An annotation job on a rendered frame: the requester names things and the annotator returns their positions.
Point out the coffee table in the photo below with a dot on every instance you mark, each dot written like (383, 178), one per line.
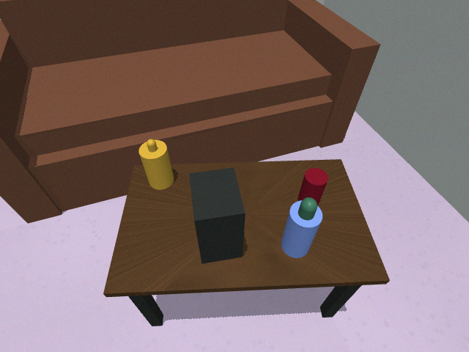
(157, 250)

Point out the sofa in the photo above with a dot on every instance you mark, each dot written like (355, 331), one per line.
(84, 83)

